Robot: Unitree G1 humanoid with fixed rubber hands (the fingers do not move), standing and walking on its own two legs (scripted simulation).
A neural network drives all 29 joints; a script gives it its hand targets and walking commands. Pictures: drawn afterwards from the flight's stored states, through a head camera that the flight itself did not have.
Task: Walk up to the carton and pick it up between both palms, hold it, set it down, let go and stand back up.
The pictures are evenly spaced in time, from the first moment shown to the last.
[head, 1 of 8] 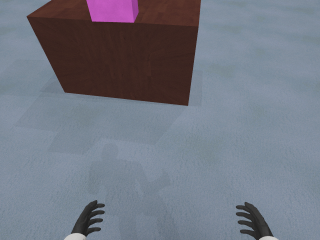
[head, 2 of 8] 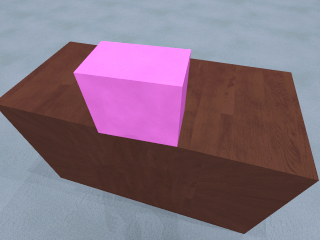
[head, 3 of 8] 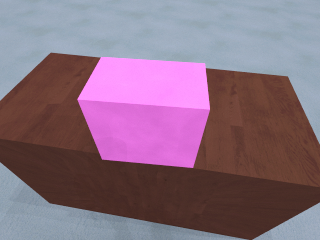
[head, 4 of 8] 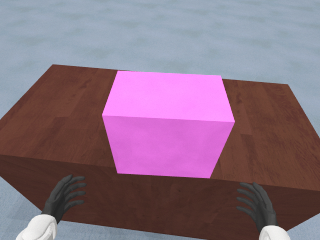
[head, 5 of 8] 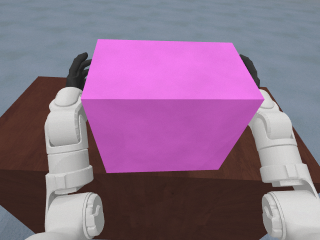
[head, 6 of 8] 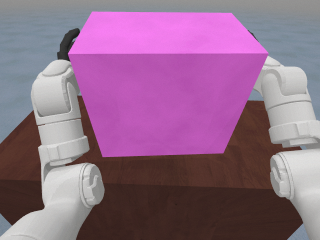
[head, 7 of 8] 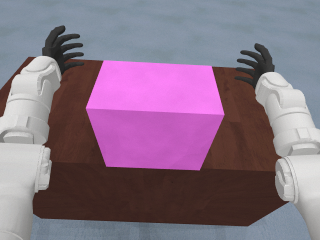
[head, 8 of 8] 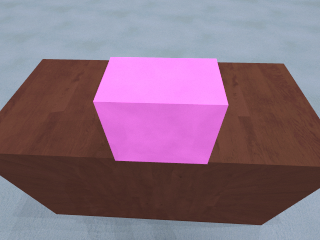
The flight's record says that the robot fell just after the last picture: no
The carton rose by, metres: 0.24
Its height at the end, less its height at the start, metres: +0.00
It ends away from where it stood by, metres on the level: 0.00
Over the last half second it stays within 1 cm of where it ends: yes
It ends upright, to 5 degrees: yes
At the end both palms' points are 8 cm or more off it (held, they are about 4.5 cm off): yes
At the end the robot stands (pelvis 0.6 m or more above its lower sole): yes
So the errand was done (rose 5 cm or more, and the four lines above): yes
